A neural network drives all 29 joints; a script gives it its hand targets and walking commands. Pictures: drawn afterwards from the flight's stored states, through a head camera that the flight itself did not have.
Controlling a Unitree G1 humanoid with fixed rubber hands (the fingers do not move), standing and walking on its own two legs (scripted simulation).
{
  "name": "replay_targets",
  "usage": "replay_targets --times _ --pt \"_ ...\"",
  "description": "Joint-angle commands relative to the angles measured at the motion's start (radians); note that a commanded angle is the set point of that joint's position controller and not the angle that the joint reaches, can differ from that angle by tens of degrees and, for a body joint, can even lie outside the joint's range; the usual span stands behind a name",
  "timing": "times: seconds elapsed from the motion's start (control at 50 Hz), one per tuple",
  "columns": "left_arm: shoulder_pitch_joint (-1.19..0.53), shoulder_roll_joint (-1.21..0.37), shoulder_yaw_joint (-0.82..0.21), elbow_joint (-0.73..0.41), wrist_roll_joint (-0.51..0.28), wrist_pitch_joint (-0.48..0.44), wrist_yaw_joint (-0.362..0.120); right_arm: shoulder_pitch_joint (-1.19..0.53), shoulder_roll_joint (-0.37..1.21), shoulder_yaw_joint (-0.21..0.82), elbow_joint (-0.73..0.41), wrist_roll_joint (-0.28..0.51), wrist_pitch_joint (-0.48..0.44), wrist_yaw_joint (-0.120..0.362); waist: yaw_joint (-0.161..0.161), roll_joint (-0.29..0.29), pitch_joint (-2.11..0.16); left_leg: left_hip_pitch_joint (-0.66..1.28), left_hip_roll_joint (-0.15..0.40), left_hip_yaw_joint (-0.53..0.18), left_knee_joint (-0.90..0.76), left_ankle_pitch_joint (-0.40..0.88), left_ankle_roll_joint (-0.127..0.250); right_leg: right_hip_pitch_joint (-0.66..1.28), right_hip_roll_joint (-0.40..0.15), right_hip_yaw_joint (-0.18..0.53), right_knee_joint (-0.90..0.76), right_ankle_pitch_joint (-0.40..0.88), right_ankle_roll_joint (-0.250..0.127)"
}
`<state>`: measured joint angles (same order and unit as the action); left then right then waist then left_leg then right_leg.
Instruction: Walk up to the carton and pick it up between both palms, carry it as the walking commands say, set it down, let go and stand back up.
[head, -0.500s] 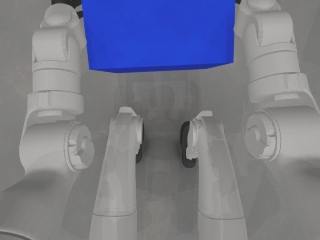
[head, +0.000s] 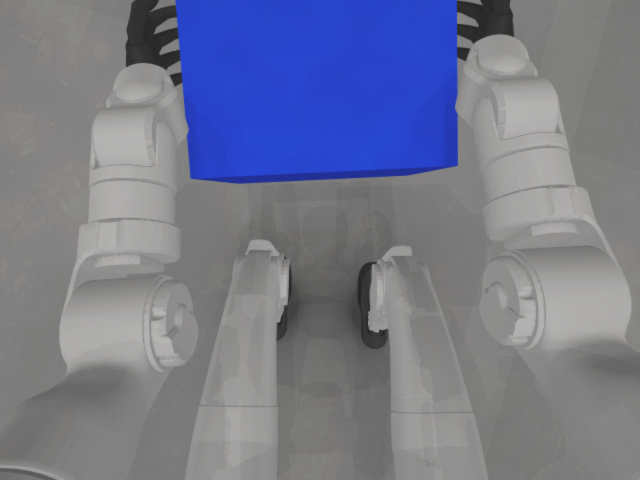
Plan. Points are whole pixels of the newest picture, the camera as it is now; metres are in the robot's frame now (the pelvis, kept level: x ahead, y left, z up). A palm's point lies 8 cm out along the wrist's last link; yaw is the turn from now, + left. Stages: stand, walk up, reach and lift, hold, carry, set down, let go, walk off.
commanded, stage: reach and lift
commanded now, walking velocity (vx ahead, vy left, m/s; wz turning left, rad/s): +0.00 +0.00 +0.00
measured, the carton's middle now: (319, 96) +0.51 +0.04 -0.14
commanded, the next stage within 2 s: none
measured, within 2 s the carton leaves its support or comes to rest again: neither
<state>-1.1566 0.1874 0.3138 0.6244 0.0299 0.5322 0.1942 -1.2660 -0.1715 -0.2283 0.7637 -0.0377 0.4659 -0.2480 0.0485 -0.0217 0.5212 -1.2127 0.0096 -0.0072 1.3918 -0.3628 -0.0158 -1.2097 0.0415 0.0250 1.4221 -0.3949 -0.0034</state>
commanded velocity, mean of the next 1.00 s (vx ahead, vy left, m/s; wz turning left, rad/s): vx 0.00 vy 0.00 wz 0.00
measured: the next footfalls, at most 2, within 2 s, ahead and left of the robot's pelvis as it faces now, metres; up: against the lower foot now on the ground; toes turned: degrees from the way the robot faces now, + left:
none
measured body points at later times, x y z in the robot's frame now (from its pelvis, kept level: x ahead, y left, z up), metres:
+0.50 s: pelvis +0.01 +0.00 +0.06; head +0.24 +0.01 +0.43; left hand +0.48 +0.20 +0.02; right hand +0.52 -0.14 +0.03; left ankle +0.16 +0.13 -0.57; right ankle +0.15 -0.11 -0.57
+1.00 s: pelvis +0.10 -0.01 +0.13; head +0.15 -0.01 +0.57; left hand +0.47 +0.20 +0.14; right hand +0.50 -0.15 +0.15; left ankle +0.16 +0.13 -0.57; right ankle +0.15 -0.11 -0.57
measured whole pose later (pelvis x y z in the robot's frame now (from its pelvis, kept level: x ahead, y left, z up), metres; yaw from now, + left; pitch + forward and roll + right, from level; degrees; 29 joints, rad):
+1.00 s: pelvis +0.10 -0.01 +0.13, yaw +0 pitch +13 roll +1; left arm -0.66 -0.03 0.51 0.70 0.36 0.52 0.00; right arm -0.74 0.07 -0.46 0.78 -0.36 0.48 -0.07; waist 0.05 -0.02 -0.13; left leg -0.74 0.01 -0.01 0.78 -0.27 -0.02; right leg -0.74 0.04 0.04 0.82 -0.30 -0.01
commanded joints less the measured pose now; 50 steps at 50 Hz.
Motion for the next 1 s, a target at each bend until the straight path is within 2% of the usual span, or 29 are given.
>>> replay_targets --times 0.0,0.14,0.46,0.56,0.66,0.7,0.76,0.8,0.84,0.88,0.92,0.98 --pt "-0.877 -1.217 -0.604 -0.300 -0.270 -0.074 -0.473 -0.644 1.173 0.410 -0.251 0.203 -0.044 0.527 0.002 0.063 -2.506 0.708 -0.141 -0.006 -0.248 0.095 -0.005 0.529 0.108 0.005 -0.280 0.089 -0.014" --pt "-0.827 -1.237 -0.605 -0.282 -0.258 -0.073 -0.479 -0.593 1.191 0.406 -0.231 0.189 -0.043 0.536 0.004 0.063 -2.442 0.747 -0.134 -0.018 -0.316 0.072 -0.005 0.565 0.102 0.017 -0.344 0.075 -0.016" --pt "-0.711 -1.303 -0.657 -0.324 -0.257 -0.083 -0.489 -0.477 1.234 0.447 -0.285 0.183 -0.053 0.556 -0.004 0.067 -2.412 0.939 -0.127 -0.035 -0.457 0.173 -0.007 0.723 0.099 0.034 -0.491 0.168 -0.014" --pt "-0.664 -1.311 -0.639 -0.293 -0.236 -0.084 -0.494 -0.424 1.245 0.429 -0.257 0.163 -0.053 0.564 -0.001 0.066 -2.297 0.953 -0.123 -0.036 -0.506 0.168 -0.006 0.730 0.095 0.036 -0.540 0.160 -0.014" --pt "-0.584 -1.316 -0.556 -0.190 -0.178 -0.085 -0.506 -0.354 1.251 0.357 -0.160 0.111 -0.052 0.583 0.006 0.054 -2.025 0.910 -0.112 -0.037 -0.569 0.114 0.000 0.674 0.088 0.028 -0.599 0.098 -0.013" --pt "-0.540 -1.313 -0.498 -0.121 -0.141 -0.084 -0.514 -0.316 1.255 0.308 -0.097 0.075 -0.049 0.593 0.008 0.042 -1.844 0.865 -0.106 -0.032 -0.599 0.057 0.005 0.638 0.080 0.026 -0.633 0.044 -0.014" --pt "-0.439 -1.301 -0.359 0.015 -0.048 -0.081 -0.525 -0.235 1.254 0.205 0.030 0.006 -0.043 0.609 0.026 0.031 -1.479 0.774 -0.096 -0.025 -0.651 -0.033 0.014 0.551 0.061 0.022 -0.691 -0.060 -0.018" --pt "-0.330 -1.277 -0.254 0.081 0.022 -0.074 -0.525 -0.153 1.239 0.127 0.094 -0.039 -0.036 0.615 0.039 0.035 -1.247 0.756 -0.090 -0.016 -0.695 -0.047 0.015 0.525 0.052 0.021 -0.740 -0.090 -0.018" --pt "-0.199 -1.248 -0.157 0.139 0.095 -0.053 -0.524 -0.050 1.202 0.049 0.139 -0.095 -0.021 0.613 0.038 0.038 -1.088 0.748 -0.084 -0.002 -0.736 -0.043 0.012 0.534 0.044 0.026 -0.788 -0.096 -0.019" --pt "-0.141 -1.210 -0.108 0.155 0.144 -0.034 -0.531 0.021 1.181 -0.001 0.163 -0.148 -0.005 0.611 0.031 0.037 -1.012 0.755 -0.078 0.006 -0.776 -0.058 0.016 0.572 0.040 0.037 -0.834 -0.115 -0.022" --pt "-0.098 -1.201 -0.125 0.128 0.152 -0.025 -0.542 0.064 1.179 0.002 0.121 -0.159 0.003 0.606 0.024 0.035 -1.028 0.796 -0.078 0.006 -0.807 0.004 0.017 0.657 0.039 0.044 -0.870 -0.056 -0.020" --pt "-0.061 -1.231 -0.232 0.008 0.100 -0.038 -0.548 0.113 1.193 0.078 -0.005 -0.123 -0.007 0.597 0.009 0.060 -1.146 0.909 -0.082 -0.001 -0.816 0.260 0.016 0.780 0.049 0.039 -0.870 0.202 -0.019"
